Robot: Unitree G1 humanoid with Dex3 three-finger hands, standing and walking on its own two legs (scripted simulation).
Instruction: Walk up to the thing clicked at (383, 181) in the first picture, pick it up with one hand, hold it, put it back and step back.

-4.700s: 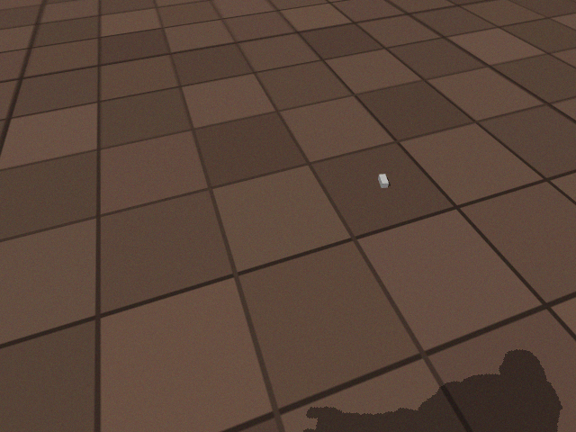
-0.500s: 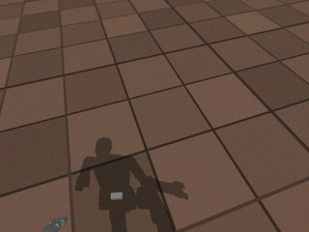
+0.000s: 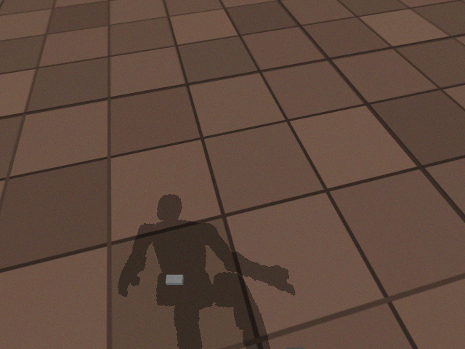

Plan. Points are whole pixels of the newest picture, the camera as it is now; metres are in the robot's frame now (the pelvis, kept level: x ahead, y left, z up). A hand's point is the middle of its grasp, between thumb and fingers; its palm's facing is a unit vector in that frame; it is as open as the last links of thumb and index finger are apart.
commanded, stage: walk up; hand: left
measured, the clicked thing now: (174, 279) +0.45 +0.28 -0.74
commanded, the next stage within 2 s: stand in 1.04 s
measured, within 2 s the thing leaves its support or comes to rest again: neither
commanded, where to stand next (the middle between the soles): +0.07 +0.03 m, yaw +1 degrees
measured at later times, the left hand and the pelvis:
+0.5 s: hand out of the picture +0.10 +0.27 -0.12, palm faces +0.05 -0.93 -0.36, open 7.4 cm; pelvis +0.00 +0.01 +0.03, yaw +2 degrees
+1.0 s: hand out of the picture +0.07 +0.27 -0.13, palm faces +0.06 -0.94 -0.34, open 7.4 cm; pelvis +0.00 +0.01 +0.03, yaw +3 degrees
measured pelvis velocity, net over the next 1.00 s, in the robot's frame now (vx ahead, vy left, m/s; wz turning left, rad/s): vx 0.00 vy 0.01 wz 0.05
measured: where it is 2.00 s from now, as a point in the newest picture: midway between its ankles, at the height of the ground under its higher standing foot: outside the picture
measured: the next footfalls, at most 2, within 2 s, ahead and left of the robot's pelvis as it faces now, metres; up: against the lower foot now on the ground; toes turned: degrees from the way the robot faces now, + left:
none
